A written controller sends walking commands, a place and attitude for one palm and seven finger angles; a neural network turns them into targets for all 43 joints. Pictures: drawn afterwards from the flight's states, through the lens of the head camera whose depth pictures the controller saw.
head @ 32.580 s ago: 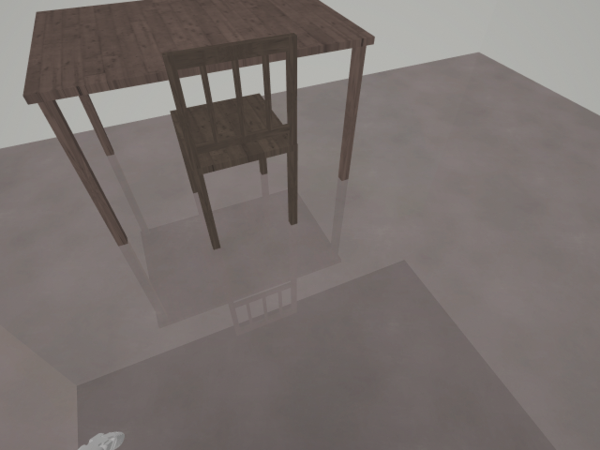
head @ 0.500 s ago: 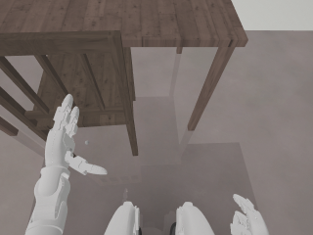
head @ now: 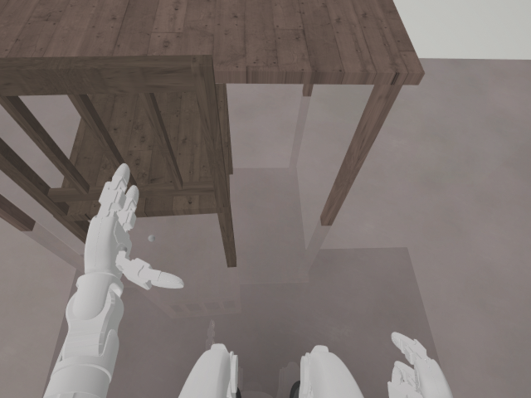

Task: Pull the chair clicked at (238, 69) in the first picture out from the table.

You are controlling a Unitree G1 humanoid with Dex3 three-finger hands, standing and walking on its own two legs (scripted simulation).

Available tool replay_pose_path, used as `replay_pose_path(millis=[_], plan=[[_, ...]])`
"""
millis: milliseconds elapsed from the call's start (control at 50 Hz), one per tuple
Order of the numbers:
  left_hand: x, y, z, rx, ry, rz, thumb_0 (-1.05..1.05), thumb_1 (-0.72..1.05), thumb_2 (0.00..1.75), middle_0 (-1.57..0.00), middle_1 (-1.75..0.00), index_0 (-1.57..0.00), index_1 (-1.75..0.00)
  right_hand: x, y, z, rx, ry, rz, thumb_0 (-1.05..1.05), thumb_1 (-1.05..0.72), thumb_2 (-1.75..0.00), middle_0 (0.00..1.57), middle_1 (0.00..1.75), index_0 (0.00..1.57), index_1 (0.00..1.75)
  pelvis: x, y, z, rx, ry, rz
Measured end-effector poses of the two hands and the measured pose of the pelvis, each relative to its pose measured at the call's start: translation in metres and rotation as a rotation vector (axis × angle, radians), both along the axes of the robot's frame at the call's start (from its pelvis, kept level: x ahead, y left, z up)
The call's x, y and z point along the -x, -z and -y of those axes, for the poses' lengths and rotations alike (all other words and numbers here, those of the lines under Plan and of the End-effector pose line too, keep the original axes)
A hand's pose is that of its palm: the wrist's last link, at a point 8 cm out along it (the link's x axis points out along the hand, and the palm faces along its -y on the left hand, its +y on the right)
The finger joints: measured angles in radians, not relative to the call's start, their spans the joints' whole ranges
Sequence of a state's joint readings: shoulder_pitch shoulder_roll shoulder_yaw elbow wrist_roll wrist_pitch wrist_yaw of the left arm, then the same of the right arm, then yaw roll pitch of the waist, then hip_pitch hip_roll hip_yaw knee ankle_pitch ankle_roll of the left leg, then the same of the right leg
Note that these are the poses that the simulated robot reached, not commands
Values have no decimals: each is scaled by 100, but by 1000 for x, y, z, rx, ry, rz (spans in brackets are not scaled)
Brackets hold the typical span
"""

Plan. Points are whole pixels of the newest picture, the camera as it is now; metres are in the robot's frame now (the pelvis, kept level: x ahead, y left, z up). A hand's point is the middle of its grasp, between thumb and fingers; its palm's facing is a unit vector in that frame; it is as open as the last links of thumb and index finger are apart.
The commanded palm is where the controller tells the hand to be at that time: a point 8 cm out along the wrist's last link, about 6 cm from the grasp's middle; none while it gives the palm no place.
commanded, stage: push the fingers through the gap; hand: left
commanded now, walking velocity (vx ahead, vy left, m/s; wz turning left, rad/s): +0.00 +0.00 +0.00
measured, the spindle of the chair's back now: (109, 148) +0.51 +0.30 +0.00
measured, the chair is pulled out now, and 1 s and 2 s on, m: -0.02 -0.02 -0.02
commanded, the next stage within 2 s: hook a spindle and tug to test in 1.52 s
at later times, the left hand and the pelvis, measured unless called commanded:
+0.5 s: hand (163, 202) +0.39 +0.17 +0.03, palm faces +0.06 -1.00 -0.04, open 16.9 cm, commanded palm +0.37 +0.22 +0.02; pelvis +0.00 +0.00 +0.00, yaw +0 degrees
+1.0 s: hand (163, 180) +0.44 +0.18 +0.01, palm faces +0.06 -1.00 -0.03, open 16.9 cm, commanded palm +0.42 +0.23 +0.02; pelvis +0.00 +0.00 +0.00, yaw -1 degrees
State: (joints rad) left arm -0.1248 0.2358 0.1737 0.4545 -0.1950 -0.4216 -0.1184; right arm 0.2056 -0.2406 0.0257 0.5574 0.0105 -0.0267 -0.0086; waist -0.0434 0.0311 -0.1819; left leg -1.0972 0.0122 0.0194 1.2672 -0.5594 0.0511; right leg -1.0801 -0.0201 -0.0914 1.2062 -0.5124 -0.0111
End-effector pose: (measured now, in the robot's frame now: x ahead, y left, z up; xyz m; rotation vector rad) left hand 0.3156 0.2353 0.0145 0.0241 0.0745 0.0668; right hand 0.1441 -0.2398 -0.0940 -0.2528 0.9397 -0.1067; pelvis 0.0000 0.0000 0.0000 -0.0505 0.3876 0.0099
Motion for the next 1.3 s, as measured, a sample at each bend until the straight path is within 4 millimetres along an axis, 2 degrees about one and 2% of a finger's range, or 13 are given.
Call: replay_pose_path(millis=[60,120,200,280,360,520,680,780,860,1000,1220,1300], plan=[[3,7,0,4,2,-17,-1,-50,30,-6,-8,-6,-8,2,0,2,13,3,-5,1,-90,-90,20,30,20,30,0,1,1,3,-1,-2],[1,-2,3,-4,15,51,-1,-50,30,-6,-8,-6,-8,4,2,5,31,2,-13,1,-90,-90,20,30,20,30,1,2,1,6,-5,-3],[-15,-15,7,-21,32,134,-1,-50,30,-6,-8,-6,-8,8,8,9,42,-2,-31,1,-90,-90,20,30,20,30,2,5,2,6,-9,-9],[-35,-7,6,-16,35,79,-1,-51,30,-6,-8,-7,-8,13,11,12,38,15,-47,1,-90,-90,20,30,20,30,4,7,3,4,-5,-18],[-42,3,7,-1,31,10,-1,-50,30,-6,-8,-7,-8,20,11,14,30,42,-61,1,-90,-90,20,30,20,30,3,5,4,0,4,-24],[-54,-16,11,-18,11,101,-1,-50,30,-6,-8,-7,-8,36,12,17,27,58,-114,1,-90,-90,20,30,20,30,-1,1,5,-5,10,-26],[-72,4,7,-16,11,15,-1,-50,30,-6,-8,-7,-8,48,15,23,37,78,-155,1,-90,-90,20,30,20,30,1,5,8,-4,10,-37],[-82,-5,5,-14,3,72,-1,-50,30,-6,-8,-7,-8,56,16,26,51,88,-180,1,-90,-90,20,30,20,30,0,5,8,-2,14,-46],[-93,-12,1,-21,3,87,-1,-50,30,-6,-8,-7,-8,61,16,26,51,95,-201,1,-90,-90,20,30,20,30,-1,4,7,-2,15,-48],[-102,0,-2,-5,7,24,-1,-50,30,-6,-8,-6,-8,70,15,25,51,108,-229,1,-90,-90,20,30,20,30,0,4,5,3,15,-56],[-124,-6,0,-11,1,70,-1,-50,30,-6,-8,-7,-8,87,18,21,61,121,-291,1,-90,-90,20,30,20,30,1,7,0,9,18,-68],[-124,-3,0,-10,9,51,-1,-50,30,-6,-8,-6,-8,93,17,18,49,137,-308,1,-90,-90,20,30,20,30,-1,6,-2,9,23,-71]])
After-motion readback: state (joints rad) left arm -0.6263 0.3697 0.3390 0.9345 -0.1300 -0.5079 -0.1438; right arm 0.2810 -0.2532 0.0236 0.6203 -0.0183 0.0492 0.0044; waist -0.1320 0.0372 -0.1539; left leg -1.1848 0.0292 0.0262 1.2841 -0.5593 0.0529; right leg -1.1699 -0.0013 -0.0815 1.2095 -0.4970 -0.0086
